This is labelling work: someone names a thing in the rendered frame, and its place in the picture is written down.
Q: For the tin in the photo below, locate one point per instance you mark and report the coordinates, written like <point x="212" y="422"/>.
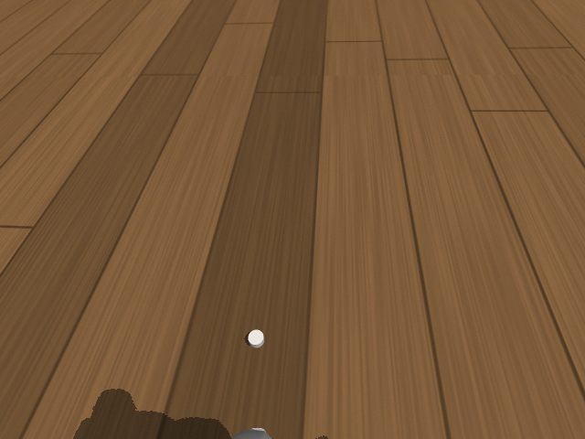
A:
<point x="256" y="338"/>

